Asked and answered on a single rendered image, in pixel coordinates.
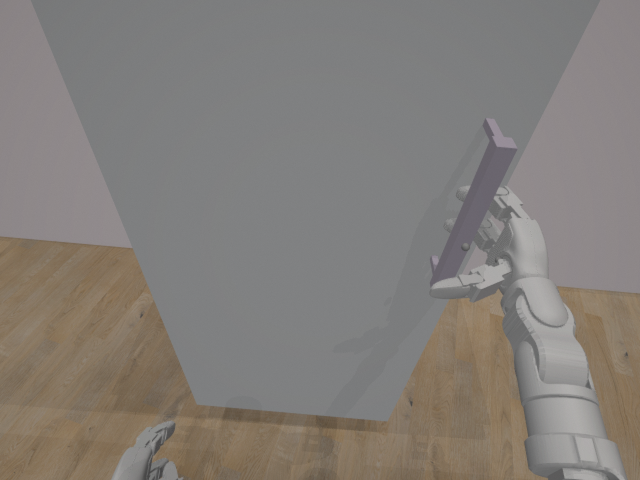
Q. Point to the fridge door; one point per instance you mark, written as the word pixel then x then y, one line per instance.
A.
pixel 283 170

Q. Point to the right robot hand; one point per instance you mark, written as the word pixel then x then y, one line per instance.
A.
pixel 521 244

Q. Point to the left robot hand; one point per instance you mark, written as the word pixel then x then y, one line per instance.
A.
pixel 136 462

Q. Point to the right robot forearm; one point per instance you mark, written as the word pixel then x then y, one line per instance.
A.
pixel 567 439

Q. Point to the handle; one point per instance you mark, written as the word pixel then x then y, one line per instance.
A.
pixel 491 171

